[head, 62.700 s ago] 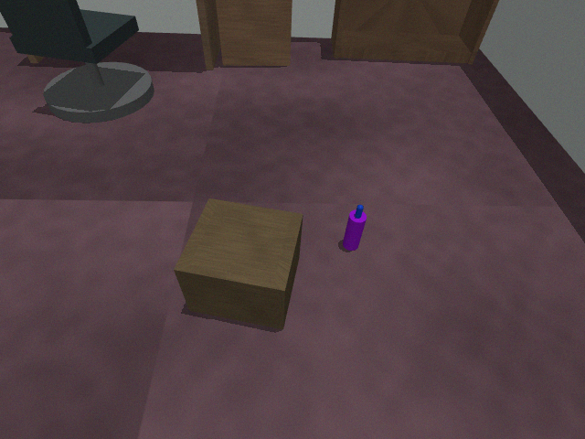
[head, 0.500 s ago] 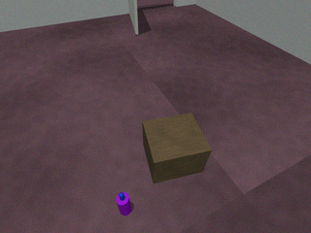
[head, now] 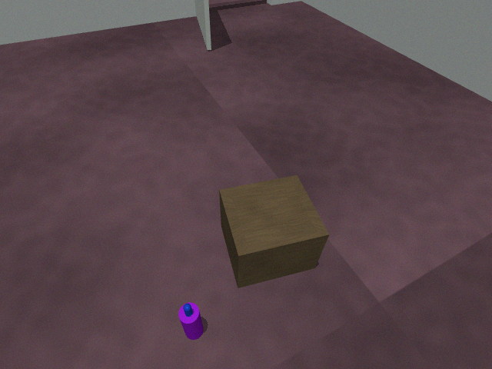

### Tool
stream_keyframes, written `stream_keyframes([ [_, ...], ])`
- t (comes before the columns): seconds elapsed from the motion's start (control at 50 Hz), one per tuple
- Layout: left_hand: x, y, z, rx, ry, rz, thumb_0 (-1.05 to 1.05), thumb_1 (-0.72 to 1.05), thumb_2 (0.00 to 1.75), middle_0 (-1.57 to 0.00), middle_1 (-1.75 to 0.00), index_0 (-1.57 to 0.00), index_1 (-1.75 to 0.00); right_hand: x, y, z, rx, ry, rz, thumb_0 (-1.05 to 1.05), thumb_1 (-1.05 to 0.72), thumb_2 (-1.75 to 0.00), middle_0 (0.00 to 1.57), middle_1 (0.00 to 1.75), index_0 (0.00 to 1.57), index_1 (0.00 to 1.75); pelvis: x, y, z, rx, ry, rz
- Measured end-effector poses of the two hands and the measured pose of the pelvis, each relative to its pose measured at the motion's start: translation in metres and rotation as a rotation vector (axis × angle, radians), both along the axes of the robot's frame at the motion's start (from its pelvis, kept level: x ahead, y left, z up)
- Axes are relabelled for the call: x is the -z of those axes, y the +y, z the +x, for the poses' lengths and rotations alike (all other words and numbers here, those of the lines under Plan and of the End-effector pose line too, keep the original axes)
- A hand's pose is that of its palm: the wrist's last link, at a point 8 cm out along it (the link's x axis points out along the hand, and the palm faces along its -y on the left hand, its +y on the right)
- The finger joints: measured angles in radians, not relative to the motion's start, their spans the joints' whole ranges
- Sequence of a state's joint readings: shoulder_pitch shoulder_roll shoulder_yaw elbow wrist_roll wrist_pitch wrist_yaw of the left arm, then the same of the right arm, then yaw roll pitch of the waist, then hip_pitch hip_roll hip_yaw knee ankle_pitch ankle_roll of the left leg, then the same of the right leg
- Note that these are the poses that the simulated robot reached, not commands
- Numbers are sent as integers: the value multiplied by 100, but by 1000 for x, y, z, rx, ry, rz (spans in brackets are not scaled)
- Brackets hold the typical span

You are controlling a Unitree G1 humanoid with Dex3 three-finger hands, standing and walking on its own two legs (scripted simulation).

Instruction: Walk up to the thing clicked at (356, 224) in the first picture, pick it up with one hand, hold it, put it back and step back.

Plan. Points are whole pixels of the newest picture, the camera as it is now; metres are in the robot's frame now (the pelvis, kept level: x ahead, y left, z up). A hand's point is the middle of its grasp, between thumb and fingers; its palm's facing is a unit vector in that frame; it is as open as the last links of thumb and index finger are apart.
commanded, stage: stand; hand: left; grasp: from the side
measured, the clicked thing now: (190, 319) +0.42 +0.18 -0.66
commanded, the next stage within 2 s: step back in 0.86 s
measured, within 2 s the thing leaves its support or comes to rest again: neither
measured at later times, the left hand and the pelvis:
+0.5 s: hand out of the picture +0.08 +0.25 -0.16, palm faces -0.01 -0.94 -0.34, open 7.4 cm; pelvis +0.01 +0.00 +0.00, yaw +0 degrees
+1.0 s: hand out of the picture +0.09 +0.26 -0.16, palm faces +0.00 -0.93 -0.37, open 7.4 cm; pelvis +0.00 +0.00 -0.01, yaw +0 degrees
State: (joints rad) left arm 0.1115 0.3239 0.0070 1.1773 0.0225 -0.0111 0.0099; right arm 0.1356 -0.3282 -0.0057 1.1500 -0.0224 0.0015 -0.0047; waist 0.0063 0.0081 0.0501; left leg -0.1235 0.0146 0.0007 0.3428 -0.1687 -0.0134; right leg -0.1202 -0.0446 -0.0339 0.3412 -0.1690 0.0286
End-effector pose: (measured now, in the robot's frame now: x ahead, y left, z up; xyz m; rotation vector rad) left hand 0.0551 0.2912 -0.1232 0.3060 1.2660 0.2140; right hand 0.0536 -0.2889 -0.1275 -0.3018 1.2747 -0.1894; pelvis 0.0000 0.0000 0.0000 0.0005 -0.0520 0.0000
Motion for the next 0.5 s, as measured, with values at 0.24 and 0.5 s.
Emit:
stream_keyframes([
  [0.24,-2,1,10,7,-5,1,0,91,90,-21,-30,-20,-30,-1,-2,8,0,-6,-3,1,-91,-90,20,30,21,30,-1,0,5,4,9,0],
  [0.5,-2,1,19,7,-10,-2,0,91,90,-21,-30,-20,-30,-3,-3,17,-4,-14,-9,1,-91,-90,20,30,21,30,-1,1,12,5,15,1],
])
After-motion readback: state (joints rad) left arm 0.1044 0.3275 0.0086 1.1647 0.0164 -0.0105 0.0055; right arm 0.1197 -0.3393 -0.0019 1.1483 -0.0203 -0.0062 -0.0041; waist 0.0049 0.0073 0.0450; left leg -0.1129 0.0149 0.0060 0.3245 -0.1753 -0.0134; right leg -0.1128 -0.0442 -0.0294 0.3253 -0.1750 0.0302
